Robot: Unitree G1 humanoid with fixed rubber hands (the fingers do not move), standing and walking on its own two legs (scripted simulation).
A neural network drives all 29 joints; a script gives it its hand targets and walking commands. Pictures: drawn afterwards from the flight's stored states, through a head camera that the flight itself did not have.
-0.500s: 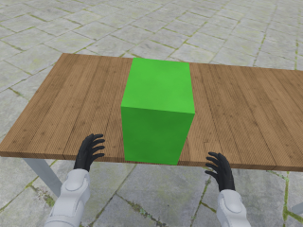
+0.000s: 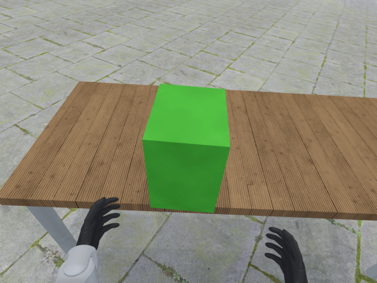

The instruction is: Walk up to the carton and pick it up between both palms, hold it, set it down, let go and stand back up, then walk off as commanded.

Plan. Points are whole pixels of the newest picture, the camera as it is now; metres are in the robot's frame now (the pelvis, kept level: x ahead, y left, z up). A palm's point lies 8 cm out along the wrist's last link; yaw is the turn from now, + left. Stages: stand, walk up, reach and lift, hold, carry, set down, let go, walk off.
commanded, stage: set down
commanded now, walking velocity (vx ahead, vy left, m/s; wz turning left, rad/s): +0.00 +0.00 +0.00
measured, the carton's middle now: (187, 149) +0.48 +0.02 +0.03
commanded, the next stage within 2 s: let go in 1.48 s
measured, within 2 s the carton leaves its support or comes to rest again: neither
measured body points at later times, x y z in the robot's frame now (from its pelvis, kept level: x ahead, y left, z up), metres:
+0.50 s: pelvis +0.01 -0.01 +0.00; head +0.03 +0.00 +0.45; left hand +0.23 +0.21 -0.03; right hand +0.20 -0.20 -0.02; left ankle +0.03 +0.11 -0.74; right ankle +0.04 -0.12 -0.74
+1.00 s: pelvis +0.02 -0.01 +0.00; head +0.06 +0.00 +0.45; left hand +0.22 +0.21 -0.06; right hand +0.20 -0.21 -0.05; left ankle +0.03 +0.11 -0.74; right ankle +0.04 -0.12 -0.74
